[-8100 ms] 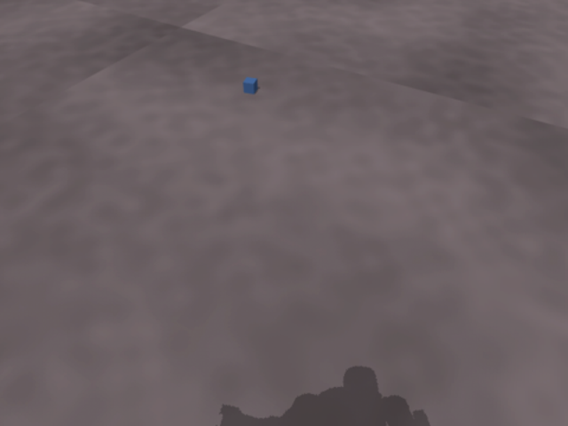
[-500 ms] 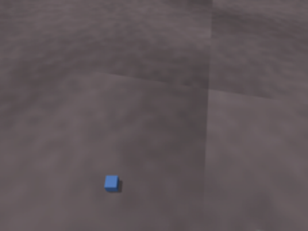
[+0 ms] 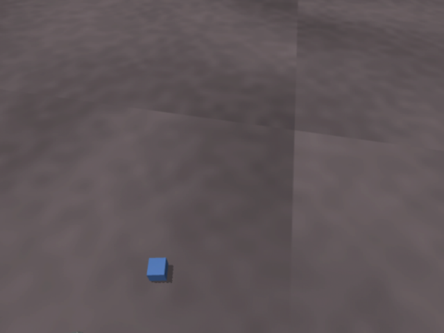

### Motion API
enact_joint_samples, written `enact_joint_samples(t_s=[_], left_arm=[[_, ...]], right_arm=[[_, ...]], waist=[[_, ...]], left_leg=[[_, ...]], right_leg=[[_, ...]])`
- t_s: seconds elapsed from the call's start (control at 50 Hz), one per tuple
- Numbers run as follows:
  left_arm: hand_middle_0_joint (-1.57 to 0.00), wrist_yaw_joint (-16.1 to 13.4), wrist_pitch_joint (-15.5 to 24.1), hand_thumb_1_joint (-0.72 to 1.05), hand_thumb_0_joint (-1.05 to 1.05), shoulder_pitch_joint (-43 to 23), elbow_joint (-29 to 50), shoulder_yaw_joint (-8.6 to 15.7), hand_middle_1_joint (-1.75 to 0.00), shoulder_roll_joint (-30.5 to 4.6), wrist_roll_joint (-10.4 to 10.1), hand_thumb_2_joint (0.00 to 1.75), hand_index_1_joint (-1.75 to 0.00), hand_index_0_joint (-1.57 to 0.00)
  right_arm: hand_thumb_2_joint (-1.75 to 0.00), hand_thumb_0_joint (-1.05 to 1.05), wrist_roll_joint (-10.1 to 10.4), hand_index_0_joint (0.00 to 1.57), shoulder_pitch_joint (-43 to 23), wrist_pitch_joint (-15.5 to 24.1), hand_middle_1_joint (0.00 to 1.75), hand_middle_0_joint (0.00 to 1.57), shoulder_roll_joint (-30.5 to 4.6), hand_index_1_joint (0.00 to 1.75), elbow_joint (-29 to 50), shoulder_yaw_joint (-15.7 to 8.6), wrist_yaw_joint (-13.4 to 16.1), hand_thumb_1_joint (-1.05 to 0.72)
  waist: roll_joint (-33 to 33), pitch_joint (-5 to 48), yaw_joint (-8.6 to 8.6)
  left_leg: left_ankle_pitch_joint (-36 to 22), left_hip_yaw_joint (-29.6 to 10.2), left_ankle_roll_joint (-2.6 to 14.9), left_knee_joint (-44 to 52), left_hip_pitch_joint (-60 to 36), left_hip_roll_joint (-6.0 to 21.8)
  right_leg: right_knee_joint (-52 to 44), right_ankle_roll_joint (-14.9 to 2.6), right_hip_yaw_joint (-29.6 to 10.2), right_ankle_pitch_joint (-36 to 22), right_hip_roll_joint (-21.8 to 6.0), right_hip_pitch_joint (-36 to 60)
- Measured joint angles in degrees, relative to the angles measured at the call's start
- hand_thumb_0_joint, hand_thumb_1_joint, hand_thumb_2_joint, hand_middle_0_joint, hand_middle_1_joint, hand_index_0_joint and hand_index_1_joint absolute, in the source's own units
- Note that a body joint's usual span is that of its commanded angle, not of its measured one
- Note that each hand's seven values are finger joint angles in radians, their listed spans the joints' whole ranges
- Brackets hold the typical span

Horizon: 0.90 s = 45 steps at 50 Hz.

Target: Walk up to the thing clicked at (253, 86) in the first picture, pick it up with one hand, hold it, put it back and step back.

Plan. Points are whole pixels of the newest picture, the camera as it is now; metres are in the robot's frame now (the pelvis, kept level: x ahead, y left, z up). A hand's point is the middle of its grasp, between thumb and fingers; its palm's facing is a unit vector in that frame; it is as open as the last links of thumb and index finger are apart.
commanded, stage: stand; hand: left
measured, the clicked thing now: (157, 269) +0.48 +0.28 -0.74
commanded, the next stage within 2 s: none
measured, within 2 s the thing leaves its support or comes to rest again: neither
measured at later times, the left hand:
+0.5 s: hand out of the picture +0.06 +0.24 -0.15, palm faces -0.01 -0.94 -0.34, open 7.4 cm
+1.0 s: hand out of the picture +0.05 +0.24 -0.16, palm faces -0.02 -0.94 -0.34, open 7.4 cm
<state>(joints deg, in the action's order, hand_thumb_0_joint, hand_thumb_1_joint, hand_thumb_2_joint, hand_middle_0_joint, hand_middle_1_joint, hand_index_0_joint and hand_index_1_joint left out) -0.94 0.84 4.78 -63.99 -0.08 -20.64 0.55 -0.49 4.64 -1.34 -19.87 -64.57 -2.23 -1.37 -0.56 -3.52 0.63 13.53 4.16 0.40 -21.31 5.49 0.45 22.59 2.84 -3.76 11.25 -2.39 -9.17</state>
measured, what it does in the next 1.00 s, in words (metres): stands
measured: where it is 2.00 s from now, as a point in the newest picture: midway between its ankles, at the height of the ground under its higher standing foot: outside the picture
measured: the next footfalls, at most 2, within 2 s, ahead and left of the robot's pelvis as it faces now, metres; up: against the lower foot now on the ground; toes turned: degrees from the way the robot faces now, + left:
none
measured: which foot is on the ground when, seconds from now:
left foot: down 0.00-1.00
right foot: down 0.00-1.00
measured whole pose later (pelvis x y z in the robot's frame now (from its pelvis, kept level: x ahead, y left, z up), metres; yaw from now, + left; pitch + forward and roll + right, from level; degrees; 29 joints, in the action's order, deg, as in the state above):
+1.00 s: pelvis -0.01 -0.01 +0.00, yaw +1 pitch -2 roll +0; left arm 0.2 0.7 7.1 -64.4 -0.4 -20.3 0.7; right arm -0.7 6.4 -0.3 -19.7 -65.5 -1.0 -1.3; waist -0.4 -3.2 0.2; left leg 10.7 2.4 -0.8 -18.6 5.8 1.6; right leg 18.2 1.7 -1.9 8.1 -1.3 -8.1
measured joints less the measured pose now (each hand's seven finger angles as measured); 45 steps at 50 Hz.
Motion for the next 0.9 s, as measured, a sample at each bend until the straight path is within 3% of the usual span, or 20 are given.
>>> enact_joint_samples(t_s=[0.9], left_arm=[[-0.20,1.07,-0.14,0.91,0.01,2.16,-0.43,-0.24,-0.30,0.30,0.23,0.90,-0.30,-0.20]], right_arm=[[-0.90,0.00,-0.22,0.20,1.48,0.96,0.30,0.20,0.19,0.30,-0.92,1.23,0.07,-0.91]], waist=[[0.26,0.52,-0.51]], left_leg=[[-2.93,-1.77,-1.17,2.67,0.28,1.18]], right_leg=[[-4.41,-1.10,1.87,-3.29,1.06,1.13]])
